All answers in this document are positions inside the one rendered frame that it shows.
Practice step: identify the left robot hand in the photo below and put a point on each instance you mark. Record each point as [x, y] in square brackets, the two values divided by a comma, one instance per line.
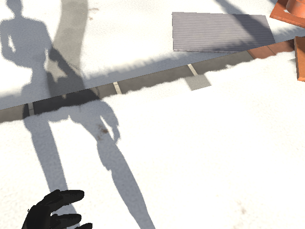
[39, 215]

